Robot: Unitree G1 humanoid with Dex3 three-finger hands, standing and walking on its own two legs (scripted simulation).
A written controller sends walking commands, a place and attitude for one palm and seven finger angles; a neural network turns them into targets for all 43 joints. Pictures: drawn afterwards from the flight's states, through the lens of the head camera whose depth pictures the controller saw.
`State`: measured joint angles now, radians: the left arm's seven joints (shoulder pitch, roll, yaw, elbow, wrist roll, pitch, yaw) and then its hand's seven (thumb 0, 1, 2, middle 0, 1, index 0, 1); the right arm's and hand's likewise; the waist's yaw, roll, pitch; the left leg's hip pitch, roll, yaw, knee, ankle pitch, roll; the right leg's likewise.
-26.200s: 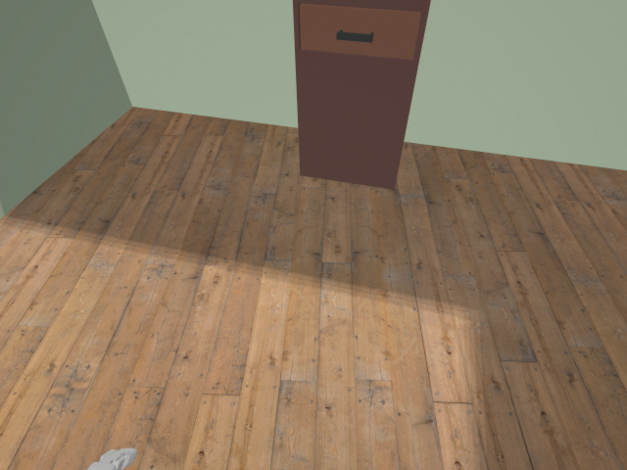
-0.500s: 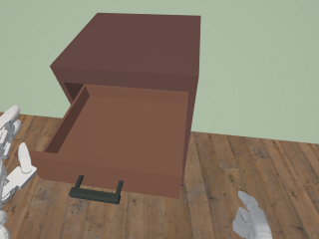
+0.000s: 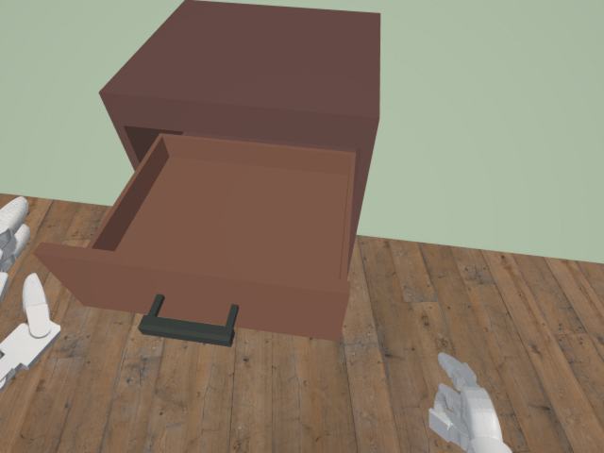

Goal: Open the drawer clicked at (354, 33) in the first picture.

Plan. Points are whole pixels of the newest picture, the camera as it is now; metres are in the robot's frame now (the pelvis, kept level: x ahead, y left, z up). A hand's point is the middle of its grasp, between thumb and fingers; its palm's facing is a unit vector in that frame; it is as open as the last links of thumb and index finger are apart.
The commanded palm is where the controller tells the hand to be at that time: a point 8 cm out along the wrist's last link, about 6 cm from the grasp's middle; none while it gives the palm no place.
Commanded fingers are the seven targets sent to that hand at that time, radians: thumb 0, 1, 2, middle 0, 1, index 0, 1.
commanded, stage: step back with the hand held close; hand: left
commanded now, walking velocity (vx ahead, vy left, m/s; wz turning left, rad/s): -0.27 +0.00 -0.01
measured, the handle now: (191, 318) +0.30 +0.19 -0.03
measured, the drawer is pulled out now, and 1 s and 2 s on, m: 0.30 0.30 0.30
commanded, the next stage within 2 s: stop stepping back and stand still in 0.64 s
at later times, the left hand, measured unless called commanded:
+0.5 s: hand (80, 423) +0.12 +0.18 +0.17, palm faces +0.24 -0.84 -0.48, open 7.4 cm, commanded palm +0.04 +0.25 +0.19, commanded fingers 0.00 0.90 0.90 -0.20 -0.30 -0.20 -0.30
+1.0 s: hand out of the picture -0.02 +0.16 +0.18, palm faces +0.36 -0.82 -0.44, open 7.4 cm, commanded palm -0.09 +0.22 +0.19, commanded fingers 0.00 0.90 0.90 -0.20 -0.30 -0.20 -0.30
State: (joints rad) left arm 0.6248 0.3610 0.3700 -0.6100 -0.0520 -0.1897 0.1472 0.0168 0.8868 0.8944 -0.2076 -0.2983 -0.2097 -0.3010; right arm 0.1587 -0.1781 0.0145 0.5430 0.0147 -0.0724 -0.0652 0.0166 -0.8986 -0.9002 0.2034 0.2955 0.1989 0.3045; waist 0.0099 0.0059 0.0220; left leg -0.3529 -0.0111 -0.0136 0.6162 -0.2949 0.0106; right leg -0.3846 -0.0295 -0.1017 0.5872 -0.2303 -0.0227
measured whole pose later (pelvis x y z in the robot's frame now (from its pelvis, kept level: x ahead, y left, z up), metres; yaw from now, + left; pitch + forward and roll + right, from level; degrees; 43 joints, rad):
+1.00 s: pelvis -0.22 -0.06 +0.00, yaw +1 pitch +0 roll -1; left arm 0.61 0.37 0.35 -0.63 -0.05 -0.19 0.15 0.02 0.89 0.89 -0.21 -0.30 -0.21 -0.30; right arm 0.19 -0.17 0.02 0.62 0.02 -0.09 -0.05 0.02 -0.90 -0.90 0.20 0.30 0.20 0.30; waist -0.01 0.02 0.03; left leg -0.43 0.04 -0.03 0.80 -0.36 -0.01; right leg -0.26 0.02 -0.10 0.55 -0.29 -0.04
